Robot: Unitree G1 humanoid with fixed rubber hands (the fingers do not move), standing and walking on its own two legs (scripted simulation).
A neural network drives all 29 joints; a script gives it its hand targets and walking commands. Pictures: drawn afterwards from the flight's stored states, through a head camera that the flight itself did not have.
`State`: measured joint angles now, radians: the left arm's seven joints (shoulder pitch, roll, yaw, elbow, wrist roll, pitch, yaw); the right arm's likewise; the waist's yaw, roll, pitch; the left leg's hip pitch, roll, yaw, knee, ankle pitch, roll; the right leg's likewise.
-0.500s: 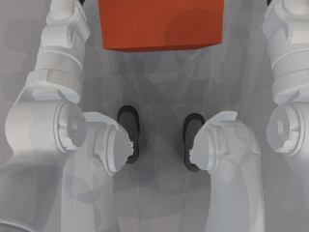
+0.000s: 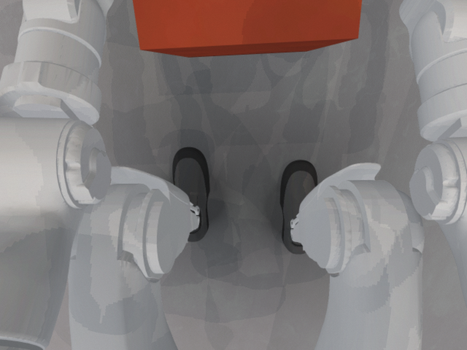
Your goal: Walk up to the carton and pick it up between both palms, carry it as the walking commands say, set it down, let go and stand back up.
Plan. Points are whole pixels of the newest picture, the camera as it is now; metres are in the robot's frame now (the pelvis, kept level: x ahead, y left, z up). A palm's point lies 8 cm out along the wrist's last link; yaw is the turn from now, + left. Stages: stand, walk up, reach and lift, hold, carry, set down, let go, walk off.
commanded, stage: reach and lift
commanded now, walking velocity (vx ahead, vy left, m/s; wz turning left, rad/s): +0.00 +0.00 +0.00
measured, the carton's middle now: out of the picture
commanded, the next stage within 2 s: none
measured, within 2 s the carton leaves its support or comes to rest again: leaves its support in 1.24 s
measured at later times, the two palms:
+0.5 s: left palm out of the picture +0.57 +0.16 -0.18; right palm out of the picture +0.56 -0.15 -0.18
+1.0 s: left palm out of the picture +0.57 +0.16 -0.18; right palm out of the picture +0.56 -0.15 -0.18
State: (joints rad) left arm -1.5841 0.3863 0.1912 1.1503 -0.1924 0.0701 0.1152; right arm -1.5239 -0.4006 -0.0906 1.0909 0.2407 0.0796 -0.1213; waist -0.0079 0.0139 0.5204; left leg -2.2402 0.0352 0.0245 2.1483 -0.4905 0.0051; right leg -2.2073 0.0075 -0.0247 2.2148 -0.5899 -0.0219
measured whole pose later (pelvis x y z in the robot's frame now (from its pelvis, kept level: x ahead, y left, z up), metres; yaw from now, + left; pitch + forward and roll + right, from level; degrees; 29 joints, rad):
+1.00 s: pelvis +0.01 +0.00 +0.00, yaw +0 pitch +34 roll +1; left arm -1.57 0.34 0.15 1.16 -0.19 0.12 0.11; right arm -1.56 -0.30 -0.13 1.10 0.08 0.17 -0.06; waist -0.01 0.01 0.47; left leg -2.25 0.00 0.01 2.17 -0.51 0.01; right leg -2.20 0.02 -0.02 2.23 -0.62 -0.02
